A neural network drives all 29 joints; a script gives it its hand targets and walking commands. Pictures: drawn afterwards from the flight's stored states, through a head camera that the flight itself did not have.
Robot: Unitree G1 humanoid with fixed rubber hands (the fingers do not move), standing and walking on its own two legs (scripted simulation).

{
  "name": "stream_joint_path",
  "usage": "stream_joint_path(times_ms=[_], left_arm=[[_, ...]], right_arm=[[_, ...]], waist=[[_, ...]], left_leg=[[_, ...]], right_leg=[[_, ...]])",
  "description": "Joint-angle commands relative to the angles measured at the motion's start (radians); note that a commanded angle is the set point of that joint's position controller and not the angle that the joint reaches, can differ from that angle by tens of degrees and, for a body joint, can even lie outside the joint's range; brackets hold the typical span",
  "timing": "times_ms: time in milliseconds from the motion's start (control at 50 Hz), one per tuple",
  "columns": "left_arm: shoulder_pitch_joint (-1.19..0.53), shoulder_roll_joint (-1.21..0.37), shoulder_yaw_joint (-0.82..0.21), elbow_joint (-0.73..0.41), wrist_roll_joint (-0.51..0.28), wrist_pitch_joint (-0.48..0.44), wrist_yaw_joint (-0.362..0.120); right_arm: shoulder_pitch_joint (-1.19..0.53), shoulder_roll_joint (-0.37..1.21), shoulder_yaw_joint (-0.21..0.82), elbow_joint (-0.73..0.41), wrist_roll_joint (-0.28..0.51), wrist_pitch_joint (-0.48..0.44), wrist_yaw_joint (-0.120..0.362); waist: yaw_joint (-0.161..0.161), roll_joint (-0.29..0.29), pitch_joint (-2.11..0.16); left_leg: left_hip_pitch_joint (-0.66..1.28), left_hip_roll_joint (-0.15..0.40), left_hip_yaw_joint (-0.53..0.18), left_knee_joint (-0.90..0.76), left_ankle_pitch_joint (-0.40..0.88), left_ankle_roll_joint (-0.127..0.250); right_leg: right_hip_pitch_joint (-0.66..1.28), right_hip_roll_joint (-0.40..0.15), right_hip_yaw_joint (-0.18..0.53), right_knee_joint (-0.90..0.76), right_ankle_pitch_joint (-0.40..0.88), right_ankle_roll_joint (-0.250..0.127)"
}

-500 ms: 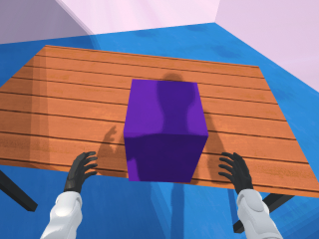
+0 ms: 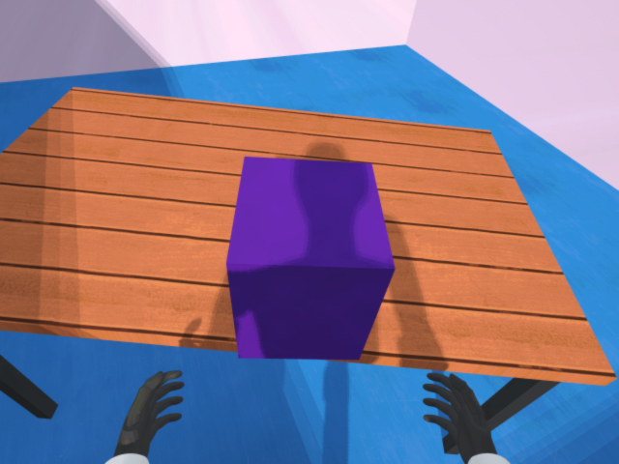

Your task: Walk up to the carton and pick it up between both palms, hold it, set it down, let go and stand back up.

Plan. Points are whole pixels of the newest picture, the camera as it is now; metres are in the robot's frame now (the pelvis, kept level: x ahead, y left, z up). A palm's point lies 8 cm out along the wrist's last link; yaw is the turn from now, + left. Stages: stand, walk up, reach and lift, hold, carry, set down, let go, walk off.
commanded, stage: set down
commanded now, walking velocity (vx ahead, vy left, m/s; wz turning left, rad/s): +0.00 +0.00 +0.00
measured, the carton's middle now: (304, 262) +0.43 +0.02 +0.00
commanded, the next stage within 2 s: let go in 1.96 s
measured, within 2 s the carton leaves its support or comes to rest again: neither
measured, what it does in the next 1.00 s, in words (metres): stands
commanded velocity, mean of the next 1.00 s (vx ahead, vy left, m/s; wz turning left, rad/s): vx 0.00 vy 0.00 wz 0.00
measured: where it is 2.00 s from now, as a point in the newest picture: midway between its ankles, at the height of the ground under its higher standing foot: outside the picture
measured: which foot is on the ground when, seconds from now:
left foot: down 0.00-1.00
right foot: down 0.00-1.00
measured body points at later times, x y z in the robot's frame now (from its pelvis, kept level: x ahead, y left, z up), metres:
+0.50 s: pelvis +0.01 +0.00 +0.00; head +0.01 +0.02 +0.45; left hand +0.19 +0.22 -0.07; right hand +0.20 -0.19 -0.06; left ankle +0.00 +0.12 -0.75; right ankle -0.02 -0.10 -0.75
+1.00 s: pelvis +0.00 +0.00 +0.00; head +0.01 +0.01 +0.45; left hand +0.16 +0.23 -0.08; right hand +0.15 -0.21 -0.08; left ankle +0.00 +0.12 -0.75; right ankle -0.02 -0.10 -0.75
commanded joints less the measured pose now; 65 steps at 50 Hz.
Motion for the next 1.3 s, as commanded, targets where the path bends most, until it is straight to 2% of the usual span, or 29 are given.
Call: stream_joint_path(times_ms=[0,20,40,60,80,180,240,260,280,300,320,340,360,380,400,420,440,460,480,500,520,540,560,600,660,740,760,860,1280], left_arm=[[-0.126,0.099,0.034,-0.283,-0.014,-0.002,-0.001],[-0.07,0.036,0.009,-0.135,0.032,0.056,-0.012],[-0.089,0.094,0.039,-0.321,0.002,0.031,-0.005],[-0.133,0.072,0.021,-0.199,0.025,0.087,-0.006],[-0.053,0.102,0.042,-0.348,0.012,0.064,-0.002],[0.023,0.045,0.045,-0.295,0.067,0.16,-0.033],[0.029,0.075,0.064,-0.483,0.031,0.151,-0.019],[0.01,0.021,0.039,-0.263,0.075,0.237,-0.036],[0.07,0.108,0.087,-0.596,-0.005,0.136,-0.017],[-0.02,-0.003,0.031,-0.163,0.087,0.279,-0.041],[0.045,0.135,0.101,-0.736,-0.053,0.097,-0.002],[-0.075,-0.061,0.017,0.07,0.134,0.357,-0.045],[0.002,0.142,0.118,-0.822,-0.074,0.116,0.005],[-0.165,-0.102,0.006,0.221,0.168,0.456,-0.051],[-0.028,0.151,0.139,-0.894,-0.102,0.157,0.012],[-0.205,-0.08,0.014,0.173,0.176,0.507,-0.039],[0.065,0.144,0.165,-0.955,-0.093,0.164,0.029],[-0.167,-0.049,0.025,-0.001,0.166,0.44,-0.025],[0.139,0.108,0.153,-0.769,-0.021,0.203,0.007],[-0.045,-0.017,0.054,-0.139,0.155,0.384,-0.034],[0.183,0.077,0.125,-0.62,0.041,0.238,-0.025],[0.059,0.022,0.082,-0.272,0.142,0.33,-0.048],[0.145,0.044,0.1,-0.415,0.11,0.306,-0.061],[0.044,0.032,0.095,-0.277,0.138,0.383,-0.074],[-0.017,0.07,0.088,-0.407,0.088,0.403,-0.037],[-0.041,0.085,0.059,-0.411,0.055,0.398,-0.018],[-0.005,0.114,0.041,-0.646,0.028,0.267,0.024],[0.064,0.101,0.063,-0.325,0.058,0.273,-0.023],[-0.069,0.055,0.083,-0.286,0.131,0.511,-0.031]], right_arm=[[-0.119,-0.109,-0.039,-0.259,0.001,-0.029,-0.003],[-0.047,-0.057,-0.002,-0.093,-0.023,0.018,-0.006],[-0.076,-0.117,-0.043,-0.253,-0.003,-0.018,-0.006],[-0.114,-0.084,-0.026,-0.138,-0.026,0.03,-0.007],[-0.041,-0.119,-0.05,-0.277,-0.008,-0.004,-0.008],[0.032,-0.082,-0.002,-0.204,-0.015,0.033,-0.023],[0.029,-0.112,-0.022,-0.427,-0.005,0.003,-0.026],[0.008,-0.054,0.018,-0.201,-0.043,0.082,-0.031],[0.087,-0.114,-0.025,-0.565,0.006,-0.008,-0.029],[-0.003,-0.019,0.037,-0.102,-0.056,0.127,-0.033],[0.077,-0.143,-0.048,-0.727,0.022,-0.027,-0.028],[-0.031,0.024,0.07,0.119,-0.087,0.209,-0.035],[0.053,-0.153,-0.066,-0.822,0.044,-0.003,-0.025],[-0.1,0.074,0.08,0.268,-0.118,0.296,-0.04],[0.033,-0.158,-0.094,-0.916,0.056,0.036,-0.03],[-0.135,0.068,0.064,0.241,-0.128,0.347,-0.051],[0.132,-0.155,-0.107,-0.962,0.068,0.041,-0.034],[-0.091,0.012,0.025,0.09,-0.125,0.279,-0.05],[0.191,-0.146,-0.083,-0.753,0.033,0.055,-0.037],[0.022,-0.027,0.01,-0.059,-0.103,0.209,-0.055],[0.229,-0.122,-0.057,-0.565,0.007,0.064,-0.044],[0.098,-0.06,-0.003,-0.204,-0.065,0.134,-0.057],[0.172,-0.066,0.001,-0.337,-0.021,0.102,-0.051],[0.076,-0.026,0.009,-0.165,-0.06,0.164,-0.05],[0.031,-0.058,-0.043,-0.3,-0.075,0.182,-0.029],[0.038,-0.043,-0.072,-0.33,-0.116,0.194,-0.016],[0.059,-0.104,-0.114,-0.548,-0.085,0.095,-0.009],[0.121,-0.031,-0.056,-0.257,-0.117,0.116,0.002],[-0.004,-0.048,-0.085,-0.125,-0.144,0.219,-0.029]], waist=[[0.019,0.038,-0.123],[-0.022,0.06,-0.048],[0.022,0.067,-0.131],[-0.014,0.09,-0.115],[0.017,0.072,-0.147],[-0.016,0.084,-0.115],[0.017,0.036,-0.128],[-0.025,0.049,-0.057],[0.043,0.016,-0.142],[-0.043,0.057,-0.012],[0.068,0.002,-0.15],[-0.087,0.074,0.075],[0.085,0.008,-0.155],[-0.125,0.086,0.127],[0.098,0.005,-0.196],[-0.127,0.105,0.079],[0.111,-0.002,-0.207],[-0.112,0.098,-0.002],[0.071,0.021,-0.193],[-0.076,0.114,-0.061],[0.043,0.06,-0.165],[-0.019,0.104,-0.066],[0.016,0.085,-0.06],[-0.01,0.087,0.032],[0.011,0.065,0.045],[0.007,0.059,-0.017],[0.028,0.096,-0.113],[0.022,0.071,-0.022],[0.014,0.072,-0.094]], left_leg=[[0.069,-0.026,0.004,-0.029,0.087,-0.04],[0.087,-0.007,-0.012,-0.039,0.09,-0.05],[0.083,-0.027,0.001,-0.031,0.124,-0.049],[0.094,-0.012,-0.009,-0.036,0.106,-0.057],[0.124,-0.023,0.001,-0.019,0.153,-0.052],[0.169,-0.014,-0.022,-0.004,0.315,-0.068],[0.147,-0.023,-0.012,0.002,0.336,-0.05],[0.14,-0.007,-0.023,-0.015,0.293,-0.066],[0.139,-0.04,0.01,0.003,0.308,-0.033],[0.133,0.004,-0.028,-0.037,0.228,-0.062],[0.116,-0.05,0.014,0.01,0.331,-0.028],[0.133,0.026,-0.05,-0.057,0.194,-0.085],[0.114,-0.062,0.025,0.011,0.317,-0.025],[0.118,0.035,-0.057,-0.071,0.109,-0.093],[0.092,-0.07,0.035,0.025,0.312,-0.018],[0.107,0.037,-0.056,-0.075,0.1,-0.087],[0.1,-0.07,0.034,0.036,0.373,-0.007],[0.114,0.022,-0.042,-0.055,0.185,-0.069],[0.146,-0.052,0.021,0.015,0.386,-0.02],[0.134,0.007,-0.034,-0.034,0.279,-0.067],[0.195,-0.035,0.006,0.01,0.423,-0.041],[0.171,-0.007,-0.019,-0.017,0.348,-0.066],[0.188,-0.02,-0.001,0.0,0.349,-0.055],[0.162,0.001,-0.009,-0.043,0.174,-0.064],[0.133,0.001,0.017,-0.061,0.019,-0.054],[0.095,0.005,0.031,-0.035,0.045,-0.037],[0.144,-0.001,0.066,-0.016,0.156,-0.03],[0.144,0.0,0.053,0.008,0.134,-0.036],[0.158,-0.001,0.035,0.034,0.241,-0.027]], right_leg=[[0.016,-0.025,0.044,-0.05,0.134,0.037],[-0.003,-0.051,0.051,-0.063,0.134,0.015],[0.031,-0.018,0.035,-0.043,0.173,0.033],[-0.014,-0.034,0.036,-0.051,0.137,0.019],[0.016,-0.014,0.029,-0.038,0.189,0.032],[0.03,-0.008,0.03,-0.05,0.293,0.023],[0.089,0.008,0.035,-0.038,0.323,0.038],[0.05,-0.023,0.041,-0.064,0.275,0.023],[0.12,0.011,0.034,-0.028,0.323,0.05],[0.014,-0.045,0.04,-0.076,0.215,0.024],[0.142,0.026,0.025,-0.008,0.336,0.06],[-0.007,-0.081,0.036,-0.107,0.155,0.003],[0.156,0.019,0.025,-0.017,0.305,0.061],[-0.063,-0.118,0.042,-0.138,0.076,-0.004],[0.157,0.005,0.032,-0.015,0.305,0.065],[-0.048,-0.124,0.046,-0.134,0.084,-0.012],[0.222,0.007,0.037,0.012,0.383,0.061],[0.009,-0.099,0.041,-0.085,0.219,0.0],[0.216,0.002,0.035,0.005,0.423,0.048],[0.055,-0.062,0.033,-0.051,0.322,0.009],[0.176,0.001,0.033,-0.006,0.437,0.032],[0.077,-0.033,0.04,-0.04,0.371,0.013],[0.099,-0.018,0.041,-0.044,0.342,0.022],[0.019,-0.03,0.03,-0.084,0.137,0.006],[-0.038,-0.014,0.006,-0.072,-0.018,0.017],[-0.053,-0.027,0.012,-0.037,0.034,0.027],[-0.018,0.005,0.005,0.013,0.128,0.043],[-0.089,-0.04,0.034,-0.053,0.03,0.024],[-0.06,-0.012,0.019,0.004,0.192,0.035]])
